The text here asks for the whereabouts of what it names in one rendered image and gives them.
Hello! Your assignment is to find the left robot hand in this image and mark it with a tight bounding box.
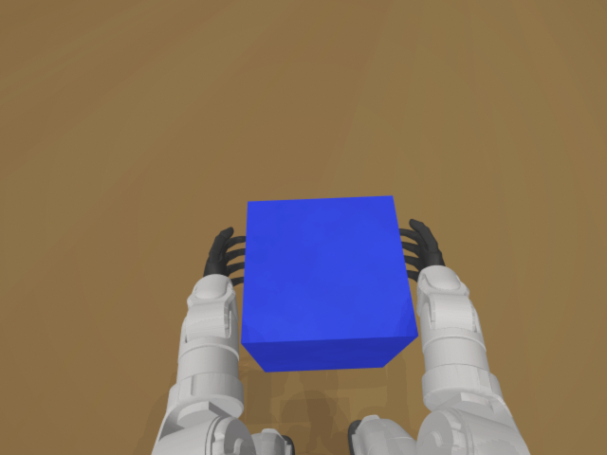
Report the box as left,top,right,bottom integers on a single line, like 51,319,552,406
203,227,246,286

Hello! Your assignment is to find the left robot shin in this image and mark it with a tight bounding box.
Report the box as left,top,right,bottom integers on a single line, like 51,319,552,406
261,428,284,439

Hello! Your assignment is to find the right robot hand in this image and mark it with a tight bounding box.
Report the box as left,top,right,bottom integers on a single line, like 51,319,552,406
399,219,445,282

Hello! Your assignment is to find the carton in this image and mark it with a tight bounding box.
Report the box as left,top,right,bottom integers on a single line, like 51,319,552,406
241,195,418,373

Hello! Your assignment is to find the left robot upper arm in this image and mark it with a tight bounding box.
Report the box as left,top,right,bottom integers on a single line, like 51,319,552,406
152,415,256,455

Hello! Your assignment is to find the right robot upper arm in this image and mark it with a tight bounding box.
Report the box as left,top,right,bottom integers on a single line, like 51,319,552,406
416,407,530,455

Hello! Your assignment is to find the robot right forearm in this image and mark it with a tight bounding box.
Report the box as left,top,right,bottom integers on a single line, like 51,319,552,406
416,265,529,451

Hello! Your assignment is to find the robot shin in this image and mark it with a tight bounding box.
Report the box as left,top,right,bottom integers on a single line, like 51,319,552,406
357,415,380,429
261,428,284,439

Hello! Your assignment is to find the robot left forearm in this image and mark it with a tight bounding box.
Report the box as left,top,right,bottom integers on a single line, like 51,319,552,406
151,274,244,455

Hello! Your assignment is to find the right robot shin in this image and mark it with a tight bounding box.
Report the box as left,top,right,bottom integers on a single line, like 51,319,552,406
357,415,380,429

